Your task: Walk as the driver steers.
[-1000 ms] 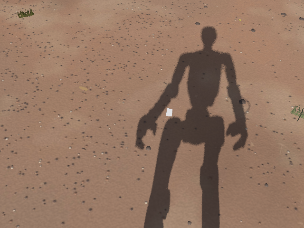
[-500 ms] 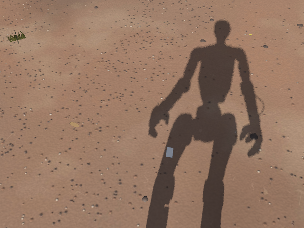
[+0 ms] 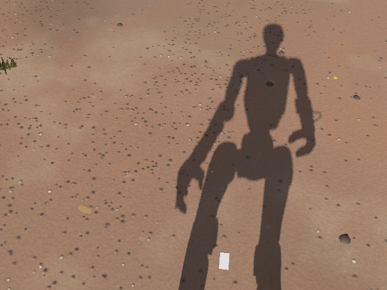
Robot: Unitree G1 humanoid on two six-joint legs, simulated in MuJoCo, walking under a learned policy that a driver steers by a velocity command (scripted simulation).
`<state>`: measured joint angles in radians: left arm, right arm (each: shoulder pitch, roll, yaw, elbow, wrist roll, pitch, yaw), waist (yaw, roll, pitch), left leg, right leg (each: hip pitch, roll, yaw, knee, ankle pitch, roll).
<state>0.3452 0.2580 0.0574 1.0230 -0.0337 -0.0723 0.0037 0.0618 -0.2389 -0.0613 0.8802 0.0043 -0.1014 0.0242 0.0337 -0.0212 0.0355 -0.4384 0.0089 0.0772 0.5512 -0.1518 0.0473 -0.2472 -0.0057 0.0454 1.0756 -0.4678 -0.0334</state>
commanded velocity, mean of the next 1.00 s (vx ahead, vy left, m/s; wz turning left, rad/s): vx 0.50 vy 0.00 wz -0.31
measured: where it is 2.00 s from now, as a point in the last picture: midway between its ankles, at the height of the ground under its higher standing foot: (250, 140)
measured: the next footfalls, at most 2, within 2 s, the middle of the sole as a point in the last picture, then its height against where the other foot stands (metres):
right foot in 0.46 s outside the picture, level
left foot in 1.00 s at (229, 206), level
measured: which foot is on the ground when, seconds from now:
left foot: down 0.00-0.48, up 0.50-0.98, down 1.00-1.00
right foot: up 0.00-0.44, down 0.46-1.00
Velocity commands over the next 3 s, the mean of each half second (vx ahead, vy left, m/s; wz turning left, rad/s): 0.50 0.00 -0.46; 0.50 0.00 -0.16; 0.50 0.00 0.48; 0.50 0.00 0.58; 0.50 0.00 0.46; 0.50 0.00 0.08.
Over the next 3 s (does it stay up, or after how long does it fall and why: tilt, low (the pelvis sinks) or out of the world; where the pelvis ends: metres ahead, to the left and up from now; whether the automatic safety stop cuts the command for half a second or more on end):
stays up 1.64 0.06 0.00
